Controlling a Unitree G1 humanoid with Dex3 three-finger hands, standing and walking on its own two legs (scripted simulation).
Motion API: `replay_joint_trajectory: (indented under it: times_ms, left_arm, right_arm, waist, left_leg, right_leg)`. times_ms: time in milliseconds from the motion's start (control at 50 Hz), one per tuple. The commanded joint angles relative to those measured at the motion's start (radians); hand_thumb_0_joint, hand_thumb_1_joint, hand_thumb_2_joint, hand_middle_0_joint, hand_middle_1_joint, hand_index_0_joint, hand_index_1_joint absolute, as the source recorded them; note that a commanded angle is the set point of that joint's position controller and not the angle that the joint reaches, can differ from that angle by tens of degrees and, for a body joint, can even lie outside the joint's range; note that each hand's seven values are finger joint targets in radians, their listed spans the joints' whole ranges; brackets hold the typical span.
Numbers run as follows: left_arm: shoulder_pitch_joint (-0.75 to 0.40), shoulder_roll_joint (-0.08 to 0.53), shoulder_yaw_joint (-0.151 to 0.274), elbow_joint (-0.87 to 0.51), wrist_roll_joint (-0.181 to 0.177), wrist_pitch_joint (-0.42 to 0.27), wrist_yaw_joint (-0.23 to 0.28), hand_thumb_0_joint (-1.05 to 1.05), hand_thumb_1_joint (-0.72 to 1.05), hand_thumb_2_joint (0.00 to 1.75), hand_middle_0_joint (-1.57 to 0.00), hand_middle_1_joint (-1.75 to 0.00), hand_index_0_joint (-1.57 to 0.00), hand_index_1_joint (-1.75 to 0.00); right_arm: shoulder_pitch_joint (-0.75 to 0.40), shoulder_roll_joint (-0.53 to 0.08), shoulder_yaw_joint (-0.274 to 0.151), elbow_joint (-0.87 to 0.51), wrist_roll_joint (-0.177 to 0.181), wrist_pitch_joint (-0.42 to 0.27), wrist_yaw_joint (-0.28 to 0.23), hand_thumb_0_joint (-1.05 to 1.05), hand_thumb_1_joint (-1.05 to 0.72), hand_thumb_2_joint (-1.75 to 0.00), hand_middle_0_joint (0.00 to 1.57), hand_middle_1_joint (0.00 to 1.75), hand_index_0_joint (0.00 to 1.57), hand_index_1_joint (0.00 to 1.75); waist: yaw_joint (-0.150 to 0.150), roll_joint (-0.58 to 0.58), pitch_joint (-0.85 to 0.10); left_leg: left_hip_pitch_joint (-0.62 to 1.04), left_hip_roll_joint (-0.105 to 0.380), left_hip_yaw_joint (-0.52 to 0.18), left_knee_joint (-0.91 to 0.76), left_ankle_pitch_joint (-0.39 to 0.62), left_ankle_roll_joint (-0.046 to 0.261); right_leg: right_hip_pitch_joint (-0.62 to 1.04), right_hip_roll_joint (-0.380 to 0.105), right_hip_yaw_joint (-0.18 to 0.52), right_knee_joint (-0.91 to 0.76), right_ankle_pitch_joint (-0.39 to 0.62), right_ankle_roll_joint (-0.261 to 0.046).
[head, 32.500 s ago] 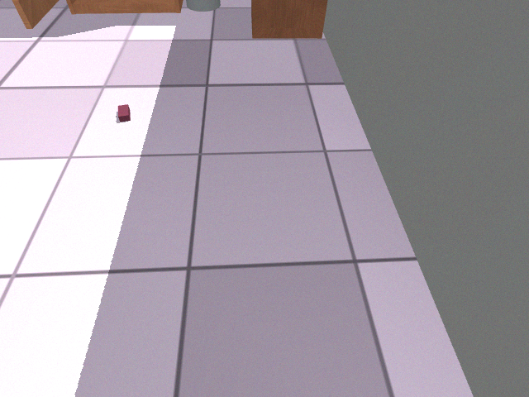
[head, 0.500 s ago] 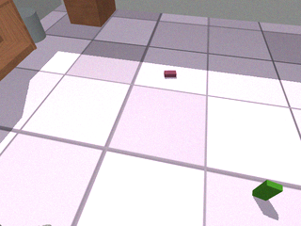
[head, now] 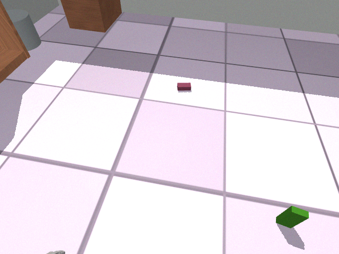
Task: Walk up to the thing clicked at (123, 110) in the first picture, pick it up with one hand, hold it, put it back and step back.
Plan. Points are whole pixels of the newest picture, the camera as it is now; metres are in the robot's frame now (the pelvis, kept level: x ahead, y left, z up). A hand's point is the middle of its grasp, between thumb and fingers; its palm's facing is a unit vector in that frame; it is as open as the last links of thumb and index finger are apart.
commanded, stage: walk up
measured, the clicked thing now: (184, 86) +1.57 -0.15 -0.75
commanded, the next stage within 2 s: stand in 0.30 s
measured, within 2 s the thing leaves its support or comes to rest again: neither
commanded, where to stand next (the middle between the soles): +0.05 -0.01 m, yaw +2 degrees
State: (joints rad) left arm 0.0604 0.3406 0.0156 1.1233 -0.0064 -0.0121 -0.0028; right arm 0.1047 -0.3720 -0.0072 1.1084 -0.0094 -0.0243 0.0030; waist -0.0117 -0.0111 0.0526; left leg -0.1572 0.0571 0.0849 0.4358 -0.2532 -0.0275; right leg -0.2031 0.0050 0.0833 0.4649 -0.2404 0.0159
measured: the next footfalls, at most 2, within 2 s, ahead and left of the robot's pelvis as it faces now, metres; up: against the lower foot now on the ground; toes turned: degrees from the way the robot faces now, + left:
none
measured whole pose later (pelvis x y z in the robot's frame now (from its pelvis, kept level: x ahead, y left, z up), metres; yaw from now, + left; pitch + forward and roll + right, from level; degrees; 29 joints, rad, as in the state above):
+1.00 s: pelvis -0.02 +0.00 +0.01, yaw +1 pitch -2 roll +0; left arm 0.11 0.35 0.00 1.14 0.01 -0.01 -0.01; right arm 0.10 -0.35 -0.02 1.15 -0.02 0.00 0.01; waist -0.01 0.00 0.05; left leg -0.11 0.05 0.06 0.32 -0.17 -0.03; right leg -0.14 0.00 0.06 0.33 -0.15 0.02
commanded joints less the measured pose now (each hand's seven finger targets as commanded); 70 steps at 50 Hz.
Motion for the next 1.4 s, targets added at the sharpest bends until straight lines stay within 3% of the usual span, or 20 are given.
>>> replay_joint_trajectory:
  times_ms: [0, 260, 280, 480, 600, 640, 700, 840, 940, 1100, 1180, 1380]
  left_arm:
    - [-0.054, 0.21, 0.034, -0.047, 0.005, -0.019, 0.015, 0.0, 0.9, 0.9, -0.2, -0.3, -0.2, -0.3]
    - [-0.071, 0.206, 0.036, -0.034, 0.012, -0.018, 0.012, 0.0, 0.9, 0.9, -0.2, -0.3, -0.2, -0.3]
    - [-0.072, 0.221, 0.033, -0.037, 0.014, -0.023, 0.014, 0.0, 0.9, 0.9, -0.2, -0.3, -0.2, -0.3]
    - [-0.053, 0.216, 0.031, -0.038, 0.014, -0.022, 0.016, 0.0, 0.9, 0.9, -0.2, -0.3, -0.2, -0.3]
    - [-0.055, 0.22, 0.027, -0.042, 0.016, -0.021, 0.016, 0.0, 0.9, 0.9, -0.2, -0.3, -0.2, -0.3]
    - [-0.05, 0.221, 0.027, -0.039, 0.015, -0.02, 0.015, 0.0, 0.9, 0.9, -0.2, -0.3, -0.2, -0.3]
    - [-0.037, 0.227, 0.028, -0.042, 0.016, -0.02, 0.013, 0.0, 0.9, 0.9, -0.2, -0.3, -0.2, -0.3]
    - [-0.027, 0.225, 0.025, -0.053, 0.015, -0.027, 0.013, 0.0, 0.9, 0.9, -0.2, -0.3, -0.2, -0.3]
    - [-0.011, 0.223, 0.021, -0.048, 0.015, -0.022, 0.012, 0.0, 0.9, 0.9, -0.2, -0.3, -0.2, -0.3]
    - [0.007, 0.226, 0.02, -0.05, 0.016, -0.02, 0.008, 0.0, 0.9, 0.9, -0.2, -0.3, -0.2, -0.3]
    - [-0.002, 0.233, 0.02, -0.056, 0.02, -0.022, 0.011, 0.0, 0.9, 0.9, -0.2, -0.3, -0.2, -0.3]
    - [-0.001, 0.23, 0.015, -0.048, 0.014, -0.02, 0.011, 0.0, 0.9, 0.9, -0.2, -0.3, -0.2, -0.3]
  right_arm:
    - [-0.059, -0.202, -0.048, -0.049, 0.004, -0.017, -0.009, 0.0, -0.9, -0.9, 0.2, 0.3, 0.2, 0.3]
    - [-0.087, -0.196, -0.05, -0.042, 0.002, -0.014, -0.004, 0.0, -0.9, -0.9, 0.2, 0.3, 0.2, 0.3]
    - [-0.097, -0.192, -0.05, -0.04, -0.001, -0.008, -0.007, 0.0, -0.9, -0.9, 0.2, 0.3, 0.2, 0.3]
    - [-0.09, -0.184, -0.052, -0.028, 0.001, -0.003, -0.007, 0.0, -0.9, -0.9, 0.2, 0.3, 0.2, 0.3]
    - [-0.081, -0.181, -0.05, -0.021, -0.002, 0.003, -0.003, 0.0, -0.9, -0.9, 0.2, 0.3, 0.2, 0.3]
    - [-0.076, -0.179, -0.048, -0.018, -0.004, 0.005, -0.001, 0.0, -0.9, -0.9, 0.2, 0.3, 0.2, 0.3]
    - [-0.072, -0.18, -0.051, -0.017, -0.005, 0.005, 0.002, 0.0, -0.9, -0.9, 0.2, 0.3, 0.2, 0.3]
    - [-0.053, -0.186, -0.055, -0.018, -0.006, 0.001, 0.002, 0.0, -0.9, -0.9, 0.2, 0.3, 0.2, 0.3]
    - [-0.053, -0.184, -0.051, -0.016, -0.003, 0.002, 0.002, 0.0, -0.9, -0.9, 0.2, 0.3, 0.2, 0.3]
    - [-0.045, -0.187, -0.05, -0.015, -0.005, 0.0, 0.002, 0.0, -0.9, -0.9, 0.2, 0.3, 0.2, 0.3]
    - [-0.038, -0.185, -0.051, -0.017, -0.005, 0.003, 0.003, 0.0, -0.9, -0.9, 0.2, 0.3, 0.2, 0.3]
    - [-0.024, -0.197, -0.04, -0.019, -0.001, 0.001, -0.001, 0.0, -0.9, -0.9, 0.2, 0.3, 0.2, 0.3]
  waist:
    - [-0.004, 0.018, -0.116]
    - [-0.003, 0.006, -0.106]
    - [-0.007, -0.008, -0.085]
    - [-0.007, -0.008, -0.15]
    - [-0.01, -0.008, -0.091]
    - [-0.006, -0.014, -0.056]
    - [-0.005, -0.009, -0.053]
    - [-0.009, 0.01, -0.106]
    - [-0.002, 0.003, -0.055]
    - [0.006, 0.009, -0.046]
    - [-0.002, -0.019, -0.048]
    - [0.002, 0.0, -0.083]
  left_leg:
    - [0.078, 0.095, -0.067, -0.073, 0.201, 0.055]
    - [0.115, 0.098, -0.059, -0.13, 0.187, 0.046]
    - [0.104, 0.1, -0.087, -0.143, 0.245, 0.032]
    - [0.153, 0.102, -0.088, -0.152, 0.269, 0.032]
    - [0.11, 0.09, -0.093, -0.171, 0.142, 0.029]
    - [0.079, 0.083, -0.098, -0.186, 0.065, 0.028]
    - [0.088, 0.082, -0.103, -0.181, 0.063, 0.028]
    - [0.115, 0.092, -0.105, -0.163, 0.148, 0.033]
    - [0.076, 0.087, -0.113, -0.179, 0.072, 0.032]
    - [0.061, 0.088, -0.124, -0.187, 0.049, 0.034]
    - [0.055, 0.082, -0.122, -0.169, 0.057, 0.038]
    - [0.064, 0.084, -0.114, -0.154, 0.123, 0.035]
  right_leg:
    - [0.029, -0.097, 0.057, -0.073, 0.298, -0.051]
    - [0.045, -0.096, 0.059, -0.124, 0.299, -0.035]
    - [0.048, -0.107, 0.051, -0.125, 0.352, -0.032]
    - [0.09, -0.116, 0.035, -0.135, 0.357, -0.031]
    - [0.054, -0.118, 0.042, -0.177, 0.231, -0.026]
    - [0.031, -0.112, 0.048, -0.2, 0.136, -0.022]
    - [0.011, -0.111, 0.05, -0.209, 0.092, -0.025]
    - [0.048, -0.122, 0.049, -0.182, 0.221, -0.03]
    - [0.025, -0.112, 0.045, -0.195, 0.124, -0.028]
    - [0.018, -0.111, 0.042, -0.195, 0.078, -0.03]
    - [0.024, -0.119, 0.049, -0.204, 0.078, -0.029]
    - [0.06, -0.122, 0.043, -0.179, 0.195, -0.027]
